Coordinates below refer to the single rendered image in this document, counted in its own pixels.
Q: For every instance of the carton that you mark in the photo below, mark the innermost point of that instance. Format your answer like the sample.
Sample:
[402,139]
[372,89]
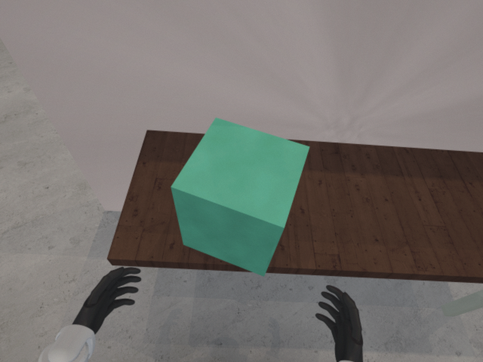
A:
[235,192]

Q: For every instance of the right robot hand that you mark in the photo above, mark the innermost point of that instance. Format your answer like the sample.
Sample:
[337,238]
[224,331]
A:
[347,329]

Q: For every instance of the table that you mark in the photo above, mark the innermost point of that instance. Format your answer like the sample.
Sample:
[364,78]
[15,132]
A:
[361,211]

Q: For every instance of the robot left forearm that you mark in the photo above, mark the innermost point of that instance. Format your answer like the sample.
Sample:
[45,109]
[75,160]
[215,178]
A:
[74,343]

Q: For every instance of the left robot hand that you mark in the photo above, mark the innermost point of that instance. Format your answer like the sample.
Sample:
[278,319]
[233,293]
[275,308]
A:
[102,302]

